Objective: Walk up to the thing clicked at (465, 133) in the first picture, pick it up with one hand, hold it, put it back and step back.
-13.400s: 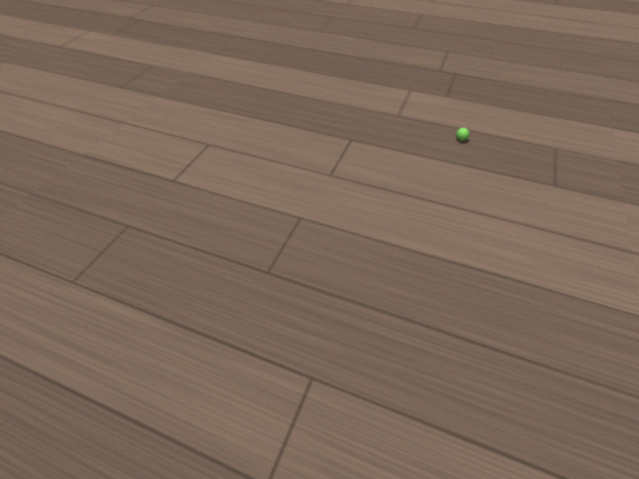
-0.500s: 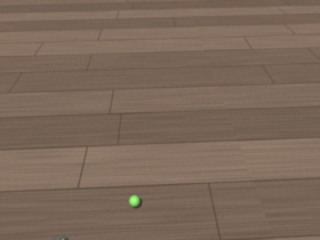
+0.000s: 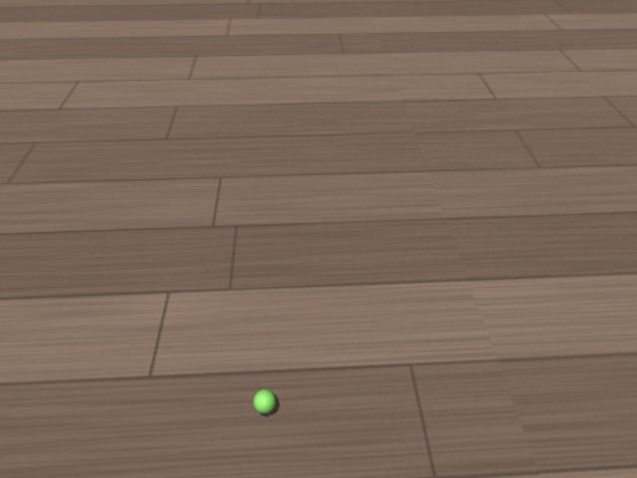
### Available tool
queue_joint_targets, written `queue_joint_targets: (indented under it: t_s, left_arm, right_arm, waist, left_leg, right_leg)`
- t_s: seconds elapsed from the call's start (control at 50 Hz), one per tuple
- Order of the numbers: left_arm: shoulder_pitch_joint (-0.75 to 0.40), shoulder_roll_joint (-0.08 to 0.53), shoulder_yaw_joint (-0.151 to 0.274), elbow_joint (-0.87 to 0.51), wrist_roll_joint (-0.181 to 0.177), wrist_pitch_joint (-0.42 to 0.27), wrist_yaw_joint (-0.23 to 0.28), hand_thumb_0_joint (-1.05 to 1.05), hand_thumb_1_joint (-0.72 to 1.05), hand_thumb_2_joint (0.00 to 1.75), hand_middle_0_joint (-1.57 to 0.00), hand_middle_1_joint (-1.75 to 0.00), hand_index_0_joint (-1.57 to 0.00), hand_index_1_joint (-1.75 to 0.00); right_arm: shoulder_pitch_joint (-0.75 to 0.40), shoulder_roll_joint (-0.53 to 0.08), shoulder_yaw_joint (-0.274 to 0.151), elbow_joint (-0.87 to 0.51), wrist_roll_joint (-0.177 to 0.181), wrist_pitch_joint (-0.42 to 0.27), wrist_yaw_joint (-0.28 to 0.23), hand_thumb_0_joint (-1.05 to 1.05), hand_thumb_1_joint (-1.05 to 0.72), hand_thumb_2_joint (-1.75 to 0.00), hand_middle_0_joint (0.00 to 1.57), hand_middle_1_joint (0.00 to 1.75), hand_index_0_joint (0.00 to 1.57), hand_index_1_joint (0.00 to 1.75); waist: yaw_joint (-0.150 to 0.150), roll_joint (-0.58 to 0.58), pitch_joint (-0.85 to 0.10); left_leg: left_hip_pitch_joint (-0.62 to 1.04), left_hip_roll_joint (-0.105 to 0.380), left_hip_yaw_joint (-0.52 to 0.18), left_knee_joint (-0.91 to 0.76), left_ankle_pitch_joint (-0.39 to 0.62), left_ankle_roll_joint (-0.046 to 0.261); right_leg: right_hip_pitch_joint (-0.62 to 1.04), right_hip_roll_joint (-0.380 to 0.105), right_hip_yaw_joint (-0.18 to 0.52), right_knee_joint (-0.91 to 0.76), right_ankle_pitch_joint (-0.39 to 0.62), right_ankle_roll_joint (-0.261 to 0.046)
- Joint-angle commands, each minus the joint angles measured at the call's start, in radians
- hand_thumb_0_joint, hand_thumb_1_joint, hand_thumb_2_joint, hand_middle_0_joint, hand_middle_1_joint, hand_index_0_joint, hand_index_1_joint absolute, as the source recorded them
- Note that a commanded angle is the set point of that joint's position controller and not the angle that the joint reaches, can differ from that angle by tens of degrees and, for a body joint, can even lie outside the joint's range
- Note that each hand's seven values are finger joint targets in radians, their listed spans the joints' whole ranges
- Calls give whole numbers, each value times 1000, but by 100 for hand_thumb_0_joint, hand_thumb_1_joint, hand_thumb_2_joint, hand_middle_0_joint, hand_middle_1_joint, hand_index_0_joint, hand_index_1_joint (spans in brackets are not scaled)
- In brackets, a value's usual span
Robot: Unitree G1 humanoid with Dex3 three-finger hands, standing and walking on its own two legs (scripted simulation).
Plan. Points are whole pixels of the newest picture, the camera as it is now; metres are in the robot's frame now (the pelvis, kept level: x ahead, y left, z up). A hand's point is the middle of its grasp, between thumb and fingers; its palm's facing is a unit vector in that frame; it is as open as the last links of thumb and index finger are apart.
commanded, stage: walk up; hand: left
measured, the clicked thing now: (264, 401) +0.44 +0.19 -0.75
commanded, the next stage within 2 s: stand in 1.52 s
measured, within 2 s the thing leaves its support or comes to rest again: neither
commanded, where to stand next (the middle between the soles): +0.09 -0.03 m, yaw -1 degrees
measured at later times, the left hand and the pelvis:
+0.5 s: hand out of the picture +0.10 +0.22 -0.14, palm faces +0.02 -0.91 -0.41, open 7.4 cm; pelvis +0.06 -0.05 -0.01, yaw +0 degrees
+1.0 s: hand (153, 467) +0.16 +0.26 -0.16, palm faces +0.02 -0.93 -0.38, open 7.4 cm; pelvis +0.06 -0.01 -0.01, yaw +1 degrees
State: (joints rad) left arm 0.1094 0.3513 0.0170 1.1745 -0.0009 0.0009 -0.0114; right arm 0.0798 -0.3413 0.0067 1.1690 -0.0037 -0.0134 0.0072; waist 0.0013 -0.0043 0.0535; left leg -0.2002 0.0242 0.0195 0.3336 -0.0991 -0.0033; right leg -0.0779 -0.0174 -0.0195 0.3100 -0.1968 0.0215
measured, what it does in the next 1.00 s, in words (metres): steps on the spot: left foot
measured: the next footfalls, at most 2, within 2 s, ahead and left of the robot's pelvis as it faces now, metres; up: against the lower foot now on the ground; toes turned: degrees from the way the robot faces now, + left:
left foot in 0.64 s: +0.12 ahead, +0.12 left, +0.00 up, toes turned +0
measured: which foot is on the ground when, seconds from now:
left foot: down 0.00-0.30, up 0.32-0.62, down 0.64-1.00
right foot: down 0.00-1.00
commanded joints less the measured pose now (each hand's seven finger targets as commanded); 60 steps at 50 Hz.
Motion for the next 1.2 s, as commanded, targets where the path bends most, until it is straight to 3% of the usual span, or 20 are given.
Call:
queue_joint_targets:
  t_s: [0.0, 0.02, 0.06, 0.1, 0.12, 0.18, 0.24, 0.26, 0.28, 0.3, 0.34, 0.44, 0.52, 0.58, 0.62, 0.64, 0.66, 0.74, 0.86, 1.18]
  left_arm:
    - [-41, 206, 32, -60, 3, -18, 10, 0, 90, 90, -20, -30, -20, -30]
    - [7, 244, 53, -92, 26, -24, -5, 0, 90, 90, -20, -30, -20, -30]
    - [-15, 216, 55, -113, 45, -19, -16, 0, 90, 90, -20, -30, -20, -30]
    - [26, 205, 61, -136, 43, -21, -12, 0, 90, 90, -20, -30, -20, -30]
    - [30, 214, 65, -147, 40, -26, -13, 0, 90, 90, -20, -30, -20, -30]
    - [106, 206, 75, -174, 31, -30, -31, 0, 90, 90, -20, -30, -20, -30]
    - [232, 183, 80, -118, 41, -44, -2, 0, 90, 90, -20, -30, -20, -30]
    - [226, 224, 90, -130, 47, -50, 13, 0, 90, 90, -20, -30, -20, -30]
    - [168, 334, 107, -177, 55, -64, 26, 0, 90, 90, -20, -30, -20, -30]
    - [71, 368, 105, -209, 58, -65, 30, 0, 90, 90, -20, -30, -20, -30]
    - [12, 282, 88, -234, 39, -74, 36, 0, 90, 90, -20, -30, -20, -30]
    - [111, 282, 97, -238, 24, -79, 48, 0, 90, 90, -20, -30, -20, -30]
    - [80, 259, 85, -256, 14, -65, 50, 0, 90, 90, -20, -30, -20, -30]
    - [38, 270, 78, -271, -2, -44, 48, 0, 90, 90, -20, -30, -20, -30]
    - [69, 218, 64, -287, -15, -34, 49, 0, 90, 90, -20, -30, -20, -30]
    - [92, 205, 58, -263, -27, -28, 51, 0, 90, 90, -20, -30, -20, -30]
    - [72, 207, 53, -241, -19, -30, 53, 0, 90, 90, -20, -30, -20, -30]
    - [35, 273, 61, -212, -7, -42, 53, 0, 90, 90, -20, -30, -20, -30]
    - [-32, 223, 34, -180, -2, -28, 41, 0, 90, 90, -20, -30, -20, -30]
    - [-53, 232, 36, -106, 14, -37, 23, 0, 90, 90, -20, -30, -20, -30]
  right_arm:
    - [-68, -219, -44, -63, 2, -22, -11, 0, -90, -90, 20, 30, 20, 30]
    - [42, -284, -85, -82, -16, -25, 2, 0, -90, -90, 20, 30, 20, 30]
    - [112, -316, -111, -78, -29, -18, 7, 0, -90, -90, 20, 30, 20, 30]
    - [96, -333, -134, -128, -36, -27, 4, 0, -90, -90, 20, 30, 20, 30]
    - [104, -324, -135, -147, -37, -34, 2, 0, -90, -90, 20, 30, 20, 30]
    - [41, -326, -140, -211, -40, -33, 8, 0, -90, -90, 20, 30, 20, 30]
    - [-62, -217, -100, -248, -26, 10, 16, 0, -90, -90, 20, 30, 20, 30]
    - [-19, -144, -75, -253, -19, 21, 14, 0, -90, -90, 20, 30, 20, 30]
    - [8, -116, -67, -258, -18, 30, 11, 0, -90, -90, 20, 30, 20, 30]
    - [22, -199, -91, -234, -13, 38, 3, 0, -90, -90, 20, 30, 20, 30]
    - [113, -204, -87, -195, 2, 31, 4, 0, -90, -90, 20, 30, 20, 30]
    - [107, -218, -86, -213, -19, 43, 4, 0, -90, -90, 20, 30, 20, 30]
    - [84, -191, -80, -217, -12, 38, 6, 0, -90, -90, 20, 30, 20, 30]
    - [127, -201, -87, -196, -11, 24, -1, 0, -90, -90, 20, 30, 20, 30]
    - [92, -288, -113, -214, -21, 11, -9, 0, -90, -90, 20, 30, 20, 30]
    - [40, -299, -105, -223, -3, 8, -9, 0, -90, -90, 20, 30, 20, 30]
    - [14, -279, -97, -221, 6, 11, -9, 0, -90, -90, 20, 30, 20, 30]
    - [-9, -245, -83, -209, 12, 23, -12, 0, -90, -90, 20, 30, 20, 30]
    - [-83, -240, -76, -184, 6, 20, -6, 0, -90, -90, 20, 30, 20, 30]
    - [-115, -224, -69, -116, -1, 17, 10, 0, -90, -90, 20, 30, 20, 30]
  waist:
    - [-4, 21, -85]
    - [-20, 31, -156]
    - [-55, 118, -19]
    - [-47, 127, 47]
    - [-43, 82, 18]
    - [-9, 161, -37]
    - [69, 99, -25]
    - [66, -73, 3]
    - [53, -178, 41]
    - [28, -77, 96]
    - [-12, -74, 64]
    - [19, -111, -29]
    - [20, -169, -44]
    - [-22, -132, -70]
    - [7, 35, -155]
    - [21, 74, -185]
    - [15, 84, -177]
    - [9, 79, -162]
    - [5, 73, -116]
    - [5, 19, -65]
  left_leg:
    - [82, 113, -118, -61, -12, 22]
    - [125, 66, -108, -41, -460, 68]
    - [137, 164, -281, -136, -713, 121]
    - [143, 318, -427, -185, -529, 227]
    - [145, 317, -422, -170, -465, 244]
    - [52, 252, -297, -154, -463, 211]
    - [-242, 106, -93, 54, -407, 83]
    - [-290, 21, -22, 225, -387, 37]
    - [-309, -72, -84, 366, -416, -9]
    - [-203, -27, -187, 461, -402, -4]
    - [-231, -9, -195, 479, -350, -6]
    - [-228, 15, -161, 462, -320, 0]
    - [-123, 5, -54, 315, -258, 12]
    - [12, -7, -19, 94, -6, 26]
    - [146, 151, -191, 117, 471, 91]
    - [131, 198, -233, 164, 497, 164]
    - [72, 203, -232, 184, 481, 175]
    - [15, 80, -90, 229, 369, 61]
    - [29, 135, -158, 82, 200, 95]
    - [60, 85, -133, -39, -75, 33]
  right_leg:
    - [-55, -113, 91, -57, 80, -39]
    - [-73, -48, 50, 6, -343, -73]
    - [-336, -8, 11, 182, -453, -68]
    - [-420, -34, 37, 384, -307, -56]
    - [-417, -57, 70, 415, -318, -58]
    - [-272, -57, 40, 335, -288, -51]
    - [71, 17, -24, 113, -26, -34]
    - [43, -86, 149, -50, -130, -36]
    - [-121, -320, 508, -228, -373, -101]
    - [-274, -364, 517, -216, -467, -187]
    - [-120, -287, 353, -126, -108, -193]
    - [57, -285, 184, 34, 528, -186]
    - [21, -223, 77, 130, 682, -163]
    - [-47, -198, 53, 245, 603, -122]
    - [-134, -88, 3, 334, 337, -40]
    - [-120, -35, -3, 324, 152, -28]
    - [-59, -41, 14, 270, 123, -33]
    - [19, -137, 59, 201, 389, -70]
    - [-44, -76, 9, 181, 118, -43]
    - [-54, -115, 51, -45, -7, -33]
